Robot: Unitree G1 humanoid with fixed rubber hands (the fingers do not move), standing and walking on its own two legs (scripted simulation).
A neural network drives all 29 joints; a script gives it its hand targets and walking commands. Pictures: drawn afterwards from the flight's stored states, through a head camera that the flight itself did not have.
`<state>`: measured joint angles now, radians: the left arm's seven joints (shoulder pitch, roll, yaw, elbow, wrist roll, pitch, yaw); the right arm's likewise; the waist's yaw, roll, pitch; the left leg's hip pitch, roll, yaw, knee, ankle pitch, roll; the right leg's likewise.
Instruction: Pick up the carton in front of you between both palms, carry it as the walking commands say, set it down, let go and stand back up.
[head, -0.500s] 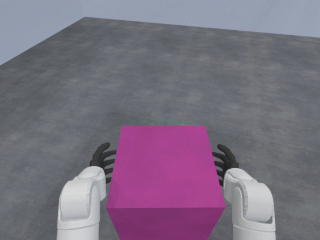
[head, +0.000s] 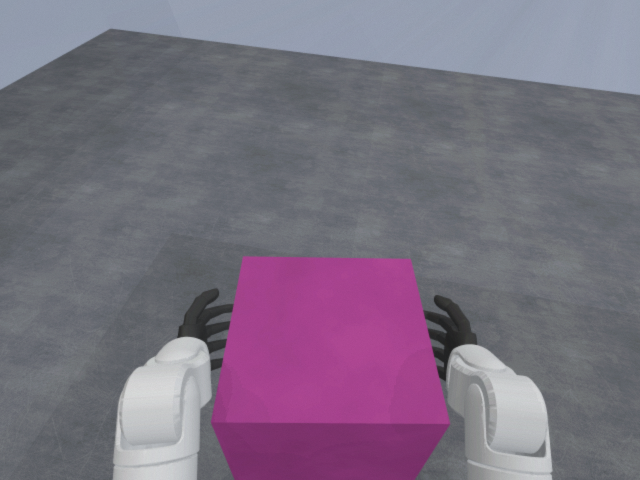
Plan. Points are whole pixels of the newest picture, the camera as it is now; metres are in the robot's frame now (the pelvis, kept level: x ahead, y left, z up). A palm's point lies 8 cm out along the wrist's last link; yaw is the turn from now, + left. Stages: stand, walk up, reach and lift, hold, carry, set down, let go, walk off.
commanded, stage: carry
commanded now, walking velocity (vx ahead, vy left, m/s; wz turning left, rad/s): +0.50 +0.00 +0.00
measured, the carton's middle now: (324, 381) +0.26 +0.00 -0.01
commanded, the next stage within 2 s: none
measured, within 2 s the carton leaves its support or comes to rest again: neither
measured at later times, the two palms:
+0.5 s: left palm (248, 170) +0.58 +0.12 +0.09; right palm (422, 173) +0.59 -0.18 +0.08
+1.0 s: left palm (251, 104) +0.84 +0.15 +0.07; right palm (386, 111) +0.84 -0.15 +0.07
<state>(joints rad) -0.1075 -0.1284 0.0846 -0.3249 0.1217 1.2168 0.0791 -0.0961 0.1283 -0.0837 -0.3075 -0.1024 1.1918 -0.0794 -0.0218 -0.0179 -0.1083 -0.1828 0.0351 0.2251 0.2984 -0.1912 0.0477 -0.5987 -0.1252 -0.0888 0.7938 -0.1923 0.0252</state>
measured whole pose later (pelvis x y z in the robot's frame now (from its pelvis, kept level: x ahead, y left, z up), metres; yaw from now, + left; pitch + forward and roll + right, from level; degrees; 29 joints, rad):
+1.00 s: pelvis +0.59 +0.00 -0.01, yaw +1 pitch +2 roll +0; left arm -0.12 -0.13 0.08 -0.37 0.12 1.19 0.08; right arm -0.11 0.13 -0.08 -0.36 -0.10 1.18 -0.08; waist -0.01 0.00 -0.06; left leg -0.24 0.04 0.22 0.45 -0.25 0.04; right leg -0.27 -0.07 -0.15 0.46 -0.21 0.00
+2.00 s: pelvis +0.60 -0.02 -0.01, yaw +2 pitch +2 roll +0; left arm -0.15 -0.13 0.12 0.08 0.22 0.85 0.02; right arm -0.14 0.13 -0.12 0.08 -0.22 0.85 -0.03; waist 0.00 0.00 -0.12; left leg -0.23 0.07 0.19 0.51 -0.30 0.01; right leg -0.24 -0.06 -0.17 0.51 -0.29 -0.01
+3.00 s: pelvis +0.56 -0.02 -0.01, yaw +2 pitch -6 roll +0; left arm -0.17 -0.14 0.15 0.15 0.24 0.73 0.02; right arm -0.17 0.14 -0.14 0.15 -0.24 0.74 -0.03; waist 0.00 0.00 0.05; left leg -0.10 0.01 0.07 0.40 -0.20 0.02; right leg -0.10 -0.02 -0.07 0.39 -0.18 -0.01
